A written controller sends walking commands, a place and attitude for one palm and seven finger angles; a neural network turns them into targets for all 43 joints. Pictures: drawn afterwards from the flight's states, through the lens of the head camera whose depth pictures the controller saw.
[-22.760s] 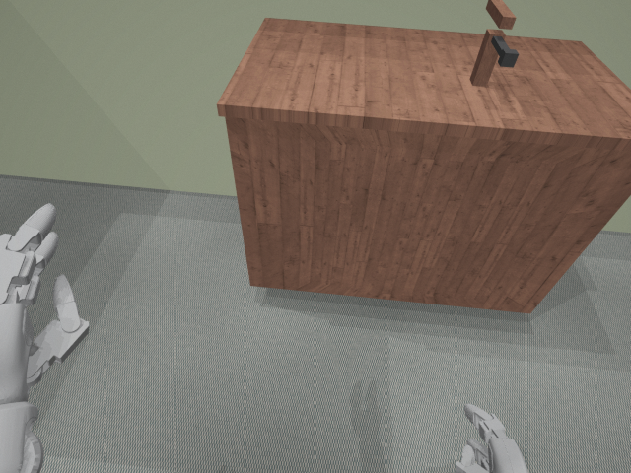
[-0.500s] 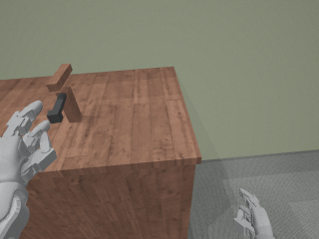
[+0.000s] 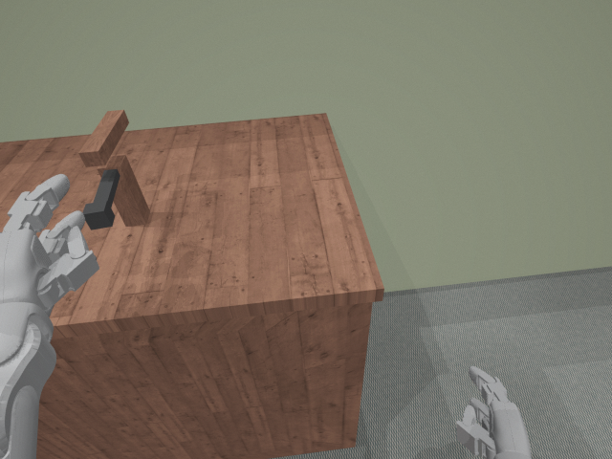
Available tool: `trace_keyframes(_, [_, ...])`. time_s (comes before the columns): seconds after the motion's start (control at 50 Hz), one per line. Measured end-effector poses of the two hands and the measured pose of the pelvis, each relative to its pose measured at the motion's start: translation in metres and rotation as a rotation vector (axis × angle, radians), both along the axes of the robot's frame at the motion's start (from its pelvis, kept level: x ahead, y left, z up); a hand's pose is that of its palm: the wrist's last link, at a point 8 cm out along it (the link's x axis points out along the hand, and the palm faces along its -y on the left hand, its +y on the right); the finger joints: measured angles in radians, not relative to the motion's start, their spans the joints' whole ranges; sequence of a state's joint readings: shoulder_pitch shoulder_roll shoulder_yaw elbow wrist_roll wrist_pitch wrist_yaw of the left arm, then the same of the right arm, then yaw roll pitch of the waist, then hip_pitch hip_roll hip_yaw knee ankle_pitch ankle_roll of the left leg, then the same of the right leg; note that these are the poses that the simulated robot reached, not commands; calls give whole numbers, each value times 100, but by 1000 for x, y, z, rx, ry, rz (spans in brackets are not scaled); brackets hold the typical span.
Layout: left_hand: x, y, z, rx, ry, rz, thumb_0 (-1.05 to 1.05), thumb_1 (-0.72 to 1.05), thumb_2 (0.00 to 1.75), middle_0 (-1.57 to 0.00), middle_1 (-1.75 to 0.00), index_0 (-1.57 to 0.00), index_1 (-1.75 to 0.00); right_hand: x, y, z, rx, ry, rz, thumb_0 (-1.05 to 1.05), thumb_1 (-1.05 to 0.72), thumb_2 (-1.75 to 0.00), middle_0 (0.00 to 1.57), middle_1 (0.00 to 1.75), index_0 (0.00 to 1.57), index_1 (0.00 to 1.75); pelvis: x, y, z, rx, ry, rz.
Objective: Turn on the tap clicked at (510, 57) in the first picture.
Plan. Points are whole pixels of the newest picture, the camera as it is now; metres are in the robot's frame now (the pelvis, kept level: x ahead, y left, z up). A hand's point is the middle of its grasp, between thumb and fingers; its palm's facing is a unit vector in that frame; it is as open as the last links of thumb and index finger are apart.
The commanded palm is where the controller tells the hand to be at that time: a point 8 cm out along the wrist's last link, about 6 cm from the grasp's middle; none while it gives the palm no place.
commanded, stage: reach beside the lever's end, fingers flat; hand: left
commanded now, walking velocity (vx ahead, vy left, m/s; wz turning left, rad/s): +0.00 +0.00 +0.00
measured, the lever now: (99, 215) +0.36 +0.34 +0.16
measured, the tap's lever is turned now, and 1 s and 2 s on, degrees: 7 7 7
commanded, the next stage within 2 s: none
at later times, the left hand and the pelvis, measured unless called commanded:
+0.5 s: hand (69, 253) +0.26 +0.31 +0.18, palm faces +0.46 -0.88 -0.13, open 7.5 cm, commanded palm +0.22 +0.36 +0.19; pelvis +0.01 +0.02 +0.00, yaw +0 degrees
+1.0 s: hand (71, 229) +0.31 +0.35 +0.17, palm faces +0.47 -0.87 -0.14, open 7.7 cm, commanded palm +0.26 +0.40 +0.17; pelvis +0.00 +0.01 +0.00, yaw +0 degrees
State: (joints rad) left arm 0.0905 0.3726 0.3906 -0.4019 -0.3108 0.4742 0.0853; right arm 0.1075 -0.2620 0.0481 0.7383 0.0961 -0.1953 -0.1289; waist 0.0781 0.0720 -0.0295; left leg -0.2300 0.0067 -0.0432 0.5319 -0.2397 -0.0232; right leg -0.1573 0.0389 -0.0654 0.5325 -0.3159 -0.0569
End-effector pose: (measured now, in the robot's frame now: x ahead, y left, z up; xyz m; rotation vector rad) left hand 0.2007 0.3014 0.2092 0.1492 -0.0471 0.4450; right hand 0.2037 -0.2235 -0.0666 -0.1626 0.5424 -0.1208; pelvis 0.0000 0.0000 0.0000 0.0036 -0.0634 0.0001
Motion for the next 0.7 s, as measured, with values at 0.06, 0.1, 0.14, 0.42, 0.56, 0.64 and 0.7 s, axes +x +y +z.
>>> trace_keyframes(0.06, [6, 7, -4, -5, 25, 8, 1, 90, 90, -21, -30, -21, -30, 0, 2, 1, 5, 5, -13, 1, -91, -90, 20, 30, 20, 30, 5, 4, 1, 2, 8, -8])
trace_keyframes(0.1, [8, 12, -7, -7, 37, 20, 1, 90, 90, -21, -30, -21, -30, 1, 4, 2, 6, 8, -16, 1, -91, -90, 20, 30, 20, 30, 8, 6, 1, 4, 11, -11])
trace_keyframes(0.14, [8, 17, -10, -12, 39, 28, 1, 90, 90, -21, -30, -20, -29, 1, 6, 2, 2, 10, -14, 1, -91, -90, 20, 30, 20, 30, 10, 8, 1, 5, 13, -12])
trace_keyframes(0.42, [13, 41, -15, -12, 18, 40, 1, 90, 90, -19, -27, -19, -26, 5, 23, 0, -15, 35, 14, 1, -91, -90, 21, 30, 20, 30, 12, 17, 3, 1, 13, 1])
trace_keyframes(0.56, [23, 53, -19, -29, 51, 50, 1, 90, 90, -19, -25, -19, -25, -1, 22, 0, -9, 46, 0, 1, -91, -90, 21, 30, 20, 30, 9, 16, 4, 0, 19, -2])
trace_keyframes(0.64, [24, 60, -19, -30, 46, 64, 1, 90, 90, -19, -24, -18, -24, -8, 17, 0, -16, 56, -12, 1, -91, -90, 21, 30, 20, 30, 7, 15, 4, -1, 20, -3])
trace_keyframes(0.7, [26, 68, -21, -38, 49, 78, 1, 90, 90, -18, -23, -18, -23, -16, 11, -3, -27, 74, -23, 1, -91, -90, 21, 30, 20, 30, 4, 14, 4, -3, 19, 1])
